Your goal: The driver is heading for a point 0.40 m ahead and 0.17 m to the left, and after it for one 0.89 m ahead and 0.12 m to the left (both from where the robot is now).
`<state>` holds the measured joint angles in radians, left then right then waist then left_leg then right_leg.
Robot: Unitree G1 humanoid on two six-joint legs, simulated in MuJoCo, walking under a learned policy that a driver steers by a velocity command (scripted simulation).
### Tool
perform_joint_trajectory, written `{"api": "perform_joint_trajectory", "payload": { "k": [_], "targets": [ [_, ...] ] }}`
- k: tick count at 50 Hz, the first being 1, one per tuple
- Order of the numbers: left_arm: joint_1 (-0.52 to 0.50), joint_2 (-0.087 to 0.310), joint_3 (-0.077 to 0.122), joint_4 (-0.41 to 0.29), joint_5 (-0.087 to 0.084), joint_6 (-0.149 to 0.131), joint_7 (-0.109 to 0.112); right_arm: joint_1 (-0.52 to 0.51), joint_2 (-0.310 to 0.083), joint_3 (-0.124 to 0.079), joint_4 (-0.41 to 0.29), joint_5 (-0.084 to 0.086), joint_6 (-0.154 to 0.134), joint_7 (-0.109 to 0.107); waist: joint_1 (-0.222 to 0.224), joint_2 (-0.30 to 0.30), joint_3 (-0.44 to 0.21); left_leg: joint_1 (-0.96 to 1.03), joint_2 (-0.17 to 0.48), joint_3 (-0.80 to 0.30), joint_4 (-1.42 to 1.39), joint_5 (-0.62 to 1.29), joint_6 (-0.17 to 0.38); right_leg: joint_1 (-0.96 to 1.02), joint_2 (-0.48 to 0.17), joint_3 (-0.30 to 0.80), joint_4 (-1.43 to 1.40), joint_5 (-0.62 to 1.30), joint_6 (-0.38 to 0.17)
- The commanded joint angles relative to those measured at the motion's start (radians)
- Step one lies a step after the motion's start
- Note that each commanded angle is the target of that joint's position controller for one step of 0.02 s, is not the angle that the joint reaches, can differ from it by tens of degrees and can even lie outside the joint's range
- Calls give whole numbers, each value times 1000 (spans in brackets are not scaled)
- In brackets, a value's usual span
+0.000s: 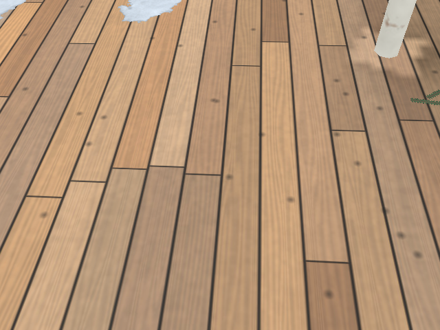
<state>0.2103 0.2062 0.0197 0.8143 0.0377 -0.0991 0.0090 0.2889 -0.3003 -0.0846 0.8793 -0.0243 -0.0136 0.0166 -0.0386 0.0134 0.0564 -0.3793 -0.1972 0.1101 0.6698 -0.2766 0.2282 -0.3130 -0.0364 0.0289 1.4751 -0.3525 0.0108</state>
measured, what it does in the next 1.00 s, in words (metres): walks ahead, turning left: right foot, then left foot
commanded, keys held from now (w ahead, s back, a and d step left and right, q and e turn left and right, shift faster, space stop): w+q+shift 0.32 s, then q+shift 0.16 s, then shift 0.52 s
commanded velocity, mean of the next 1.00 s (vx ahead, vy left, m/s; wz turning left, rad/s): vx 0.54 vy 0.00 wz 0.67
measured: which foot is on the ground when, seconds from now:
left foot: down 0.00-0.32, up 0.34-0.68, down 0.70-1.00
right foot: up 0.00-0.30, down 0.32-0.70, up 0.72-1.00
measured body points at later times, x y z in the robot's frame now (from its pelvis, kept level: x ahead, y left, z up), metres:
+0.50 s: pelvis +0.43 -0.05 +0.03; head +0.47 -0.03 +0.48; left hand +0.38 +0.25 -0.08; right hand +0.71 -0.25 -0.06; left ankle +0.38 +0.03 -0.61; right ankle +0.48 -0.17 -0.70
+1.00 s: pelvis +0.62 +0.03 +0.02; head +0.65 +0.06 +0.47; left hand +0.60 +0.34 -0.08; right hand +0.91 -0.08 -0.07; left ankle +0.64 +0.15 -0.70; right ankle +0.75 -0.09 -0.68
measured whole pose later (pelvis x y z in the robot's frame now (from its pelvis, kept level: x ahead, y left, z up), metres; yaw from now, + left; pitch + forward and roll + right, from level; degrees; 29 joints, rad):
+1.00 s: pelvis +0.62 +0.03 +0.02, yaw +38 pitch +2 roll +0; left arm 0.09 0.29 0.02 0.73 0.00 0.01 0.03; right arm 0.13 -0.26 -0.03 0.67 -0.02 0.00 0.01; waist -0.02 -0.02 0.06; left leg -0.41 -0.07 -0.02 0.50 -0.11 0.07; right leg -0.46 -0.07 0.04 0.81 -0.37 0.07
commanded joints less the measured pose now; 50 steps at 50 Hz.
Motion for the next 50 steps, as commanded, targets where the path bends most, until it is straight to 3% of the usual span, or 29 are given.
{"api": "perform_joint_trajectory", "payload": {
  "k": [1,4,7,11,13,14,15,16,17,18,19,20,22,23,24,26,28,32,34,35,36,37,38,39,40,42,44,47,50],
  "targets": [
    [-11,133,12,-131,38,-6,-7,47,-120,-25,-59,5,-41,-25,75,-153,10,229,342,-682,-479,-63,169,-430,-74,69,-93,-4,29],
    [-114,118,-4,-185,40,36,-20,43,-132,-19,-74,18,-79,-22,75,-128,56,-1,234,-531,-520,72,141,-314,-113,8,-355,68,79],
    [-269,90,-24,-251,7,35,-32,99,-145,-31,-72,22,-83,-10,-1,-49,54,7,164,-450,-491,295,78,-221,-74,-32,-677,331,67],
    [-319,121,-20,-293,-14,27,-25,146,-169,-46,-77,28,-75,-1,-57,40,-16,208,198,-483,-403,528,13,-135,-1,-32,-902,432,26],
    [-207,185,5,-268,-14,20,-10,114,-199,-53,-92,23,-75,-8,2,52,-97,278,203,-502,-251,730,-35,33,48,-16,-959,345,9],
    [-63,237,29,-236,-20,15,3,81,-235,-60,-100,16,-76,-5,89,52,-189,283,196,-497,-76,804,-57,185,56,-13,-944,256,-2],
    [162,280,52,-184,-18,12,20,7,-236,-58,-120,12,-83,0,226,43,-286,165,161,-468,177,736,-78,429,8,1,-923,191,-14],
    [379,344,76,-145,15,8,38,-23,-85,-18,-161,7,-93,-2,281,-118,-411,-26,98,-400,538,209,-77,664,-215,233,-931,-171,-26],
    [245,424,85,-171,52,9,27,137,22,20,-231,71,-88,-5,92,-472,-496,-298,18,-279,765,-261,-121,762,-496,858,-1197,-224,-131],
    [119,318,83,-199,41,18,16,100,-82,16,-189,34,-61,-24,86,-271,-363,-403,124,-242,823,-161,-117,634,-458,851,-1209,-282,-173],
    [58,204,53,-205,31,22,12,15,-114,6,-181,13,-45,-21,94,-112,-218,-396,177,-210,765,-78,-133,490,-391,590,-1170,-65,-166],
    [50,154,39,-181,31,23,8,-24,-112,2,-182,5,-33,-12,83,-28,-134,-365,203,-193,722,-62,-151,376,-343,401,-1143,256,-156],
    [117,133,27,-118,6,13,6,-60,-79,2,-214,-14,1,13,61,-88,-81,-336,242,-181,649,-105,-173,280,-282,157,-1124,642,-119],
    [-9,151,51,-144,-55,-6,11,-29,-85,-11,-250,99,2,-5,19,-207,-64,-339,297,-211,621,-87,-189,274,-229,91,-1137,678,-112],
    [-57,146,49,-145,-70,-15,16,-63,-81,-1,-267,109,9,-7,12,-198,-46,-347,306,-190,554,-72,-201,227,-233,39,-1173,688,-115],
    [-85,194,64,-135,-59,-17,23,-128,-49,17,-315,63,6,0,8,-127,-15,-282,296,-144,354,10,-227,128,-233,-28,-1224,749,-150],
    [-109,251,82,-133,-53,-12,30,-131,-30,28,-312,43,-5,21,5,-103,-47,-123,261,-102,130,201,-220,82,-183,-131,-1222,759,-139],
    [-52,315,99,-110,-91,-9,28,-162,-96,3,-318,26,-15,55,5,-88,-103,15,176,-64,-45,271,-161,197,-193,-169,-1092,911,-115],
    [-41,317,99,-110,-95,5,30,-55,-147,-26,-293,21,-23,52,-62,-65,-163,171,133,-55,-146,315,-107,222,-174,-184,-886,948,-92],
    [-21,287,86,-109,-84,9,29,11,-181,-42,-281,18,-26,37,-104,-27,-196,316,144,-78,-216,480,-69,143,-125,-204,-691,807,-56],
    [56,170,49,-128,-18,16,20,5,-249,-43,-285,10,-26,11,-29,243,-268,558,386,-347,-113,1110,19,-115,-17,-203,-316,-155,-3],
    [175,197,27,-131,-40,16,-1,-61,-251,-22,-347,-21,-32,9,21,300,-545,771,660,-775,-129,1207,274,-303,69,-12,-11,-425,34],
    [102,299,49,-111,-60,27,-10,-70,-178,-6,-365,-14,-23,12,-39,90,-561,681,586,-671,-170,1043,221,-283,13,85,-9,-325,35],
    [35,292,48,-129,-67,38,-11,-118,-146,5,-351,13,-22,16,-20,42,-422,575,526,-554,-187,895,163,-329,-22,69,-95,-269,36],
    [1,259,42,-122,-53,51,3,-145,-121,12,-338,32,-21,15,3,-36,-325,443,476,-502,-212,773,110,-324,-51,53,-181,-227,47],
    [23,248,44,-114,-52,84,15,-188,-122,15,-320,20,-14,9,63,10,-225,175,424,-425,-274,678,74,-178,-58,37,-293,-185,58],
    [63,197,32,-101,-45,96,21,-218,-126,8,-310,2,-13,1,90,55,-223,71,389,-352,-300,692,66,-84,-39,1,-429,-157,68],
    [32,152,17,-93,-40,101,26,-210,-106,9,-291,1,-2,-16,67,70,-265,60,375,-315,-304,569,47,-3,-31,-7,-604,-32,67],
    [-8,151,19,-93,-39,111,17,-212,-84,18,-271,6,11,-18,61,94,-228,4,361,-325,-319,195,7,75,-16,-21,-750,77,44]
  ]
}}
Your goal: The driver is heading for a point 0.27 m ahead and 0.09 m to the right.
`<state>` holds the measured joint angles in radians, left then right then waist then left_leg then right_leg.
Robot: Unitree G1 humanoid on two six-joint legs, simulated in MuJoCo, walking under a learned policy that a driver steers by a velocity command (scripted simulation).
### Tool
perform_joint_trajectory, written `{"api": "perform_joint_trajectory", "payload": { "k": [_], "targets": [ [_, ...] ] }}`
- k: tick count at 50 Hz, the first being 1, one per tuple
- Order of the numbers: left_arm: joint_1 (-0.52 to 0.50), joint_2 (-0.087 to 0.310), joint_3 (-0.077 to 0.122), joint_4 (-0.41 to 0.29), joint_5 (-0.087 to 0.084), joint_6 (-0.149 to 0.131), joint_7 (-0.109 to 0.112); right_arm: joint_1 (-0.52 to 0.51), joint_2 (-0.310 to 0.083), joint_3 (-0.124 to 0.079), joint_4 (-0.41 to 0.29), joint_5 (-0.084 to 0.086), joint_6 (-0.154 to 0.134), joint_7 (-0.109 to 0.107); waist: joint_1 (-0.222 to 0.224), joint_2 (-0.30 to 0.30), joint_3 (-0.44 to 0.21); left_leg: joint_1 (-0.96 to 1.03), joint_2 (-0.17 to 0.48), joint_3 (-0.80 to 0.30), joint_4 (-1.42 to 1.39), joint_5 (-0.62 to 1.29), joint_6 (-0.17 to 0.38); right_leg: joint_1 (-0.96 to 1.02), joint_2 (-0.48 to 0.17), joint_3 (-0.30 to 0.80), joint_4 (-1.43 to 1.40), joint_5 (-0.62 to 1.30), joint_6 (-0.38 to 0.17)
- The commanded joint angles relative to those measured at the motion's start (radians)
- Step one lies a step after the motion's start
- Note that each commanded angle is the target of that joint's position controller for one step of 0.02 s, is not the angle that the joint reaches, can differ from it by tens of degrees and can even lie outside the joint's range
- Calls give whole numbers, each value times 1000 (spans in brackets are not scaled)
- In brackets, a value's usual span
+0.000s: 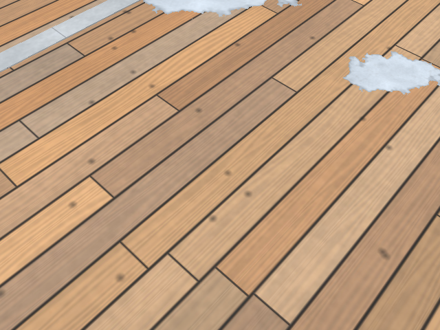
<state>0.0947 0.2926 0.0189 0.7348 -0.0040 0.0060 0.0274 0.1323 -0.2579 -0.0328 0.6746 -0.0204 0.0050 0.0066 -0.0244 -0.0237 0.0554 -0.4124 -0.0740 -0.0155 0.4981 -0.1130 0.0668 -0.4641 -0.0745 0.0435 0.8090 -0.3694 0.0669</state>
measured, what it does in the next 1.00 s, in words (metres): steps on the spot: right foot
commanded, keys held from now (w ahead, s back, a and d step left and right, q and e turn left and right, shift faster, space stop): shift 1.00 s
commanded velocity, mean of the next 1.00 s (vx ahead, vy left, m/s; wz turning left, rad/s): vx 0.02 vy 0.00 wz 0.03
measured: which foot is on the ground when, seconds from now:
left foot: down 0.00-1.00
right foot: up 0.00-0.04, down 0.06-1.00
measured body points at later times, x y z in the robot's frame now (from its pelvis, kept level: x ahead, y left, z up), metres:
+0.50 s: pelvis +0.06 -0.05 +0.00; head +0.07 -0.05 +0.45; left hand +0.17 +0.19 -0.12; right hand +0.17 -0.31 -0.12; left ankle +0.09 +0.09 -0.73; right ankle +0.04 -0.16 -0.73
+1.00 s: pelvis +0.07 -0.06 +0.01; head +0.08 -0.06 +0.46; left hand +0.12 +0.19 -0.14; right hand +0.14 -0.32 -0.14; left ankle +0.09 +0.09 -0.73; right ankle +0.04 -0.16 -0.73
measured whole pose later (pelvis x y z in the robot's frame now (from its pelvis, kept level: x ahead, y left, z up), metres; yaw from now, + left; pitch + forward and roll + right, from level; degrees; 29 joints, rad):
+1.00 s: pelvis +0.07 -0.06 +0.01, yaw +1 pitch -1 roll +0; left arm 0.23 0.23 0.02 0.99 0.01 -0.02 0.01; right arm 0.16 -0.22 -0.06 1.05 0.00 0.02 -0.05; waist 0.01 0.00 0.03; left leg -0.23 0.02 -0.07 0.48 -0.22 -0.05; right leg -0.14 0.02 -0.03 0.47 -0.31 -0.03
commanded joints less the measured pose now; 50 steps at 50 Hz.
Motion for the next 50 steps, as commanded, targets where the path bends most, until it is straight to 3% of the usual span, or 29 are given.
{"api": "perform_joint_trajectory", "payload": {
  "k": [1,2,3,4,5,6,7,9,12,18,31,50],
  "targets": [
    [110,52,18,-8,9,5,-6,-60,-110,-28,-59,6,-5,-6,60,133,-203,3,218,-192,-141,-109,138,277,36,-55,-177,152,-28],
    [112,43,17,-5,25,5,-12,-35,-79,-18,-43,6,-6,-4,64,126,-180,-29,188,-183,-133,-247,89,328,44,-65,-260,182,-47],
    [105,65,18,-15,45,2,-16,13,-48,-9,-19,0,-10,-3,53,83,-146,-69,146,-163,-97,-354,26,352,-14,5,-327,225,-76],
    [74,134,27,-41,52,0,-13,73,-54,-13,-4,-7,-13,-3,0,-46,-104,-88,71,-101,-5,-400,-29,303,-123,105,-371,249,-126],
    [32,128,30,-27,51,-3,-16,79,-50,-19,-9,3,-14,-9,-26,-188,-92,78,47,-22,21,-271,-58,84,-162,165,-477,-13,-177],
    [-32,74,14,-44,49,-14,-20,36,-74,-26,-3,-1,-11,-15,-27,-155,-42,166,63,-33,22,-158,-68,1,-106,139,-505,-157,-147],
    [-25,57,10,-34,46,-23,-19,11,-72,-29,-2,-4,-7,-19,-15,-139,-37,198,66,-38,21,-108,-65,-13,-74,105,-496,-184,-113],
    [17,64,9,-17,34,-40,-20,34,-79,-34,14,-6,5,-26,-4,-102,-30,209,86,-71,3,-96,-46,7,-44,68,-475,-136,-89],
    [75,60,8,4,23,-48,-13,40,-64,-35,37,4,-4,-26,17,-28,-46,177,93,-80,-11,-71,-36,91,-23,39,-422,-18,-92],
    [101,43,7,26,17,-50,-15,53,-57,-40,79,10,-7,-34,28,23,-96,220,104,-88,9,71,-49,153,-5,15,-381,155,-107],
    [115,39,13,109,11,-43,-23,52,-70,-51,185,18,13,-58,27,19,-82,271,116,-90,3,155,-58,193,16,-6,-397,271,-107],
    [163,37,16,232,9,-32,-9,35,-65,-42,362,20,9,-65,29,20,-39,267,110,-63,-57,92,-73,225,29,-9,-454,222,-110]
  ]
}}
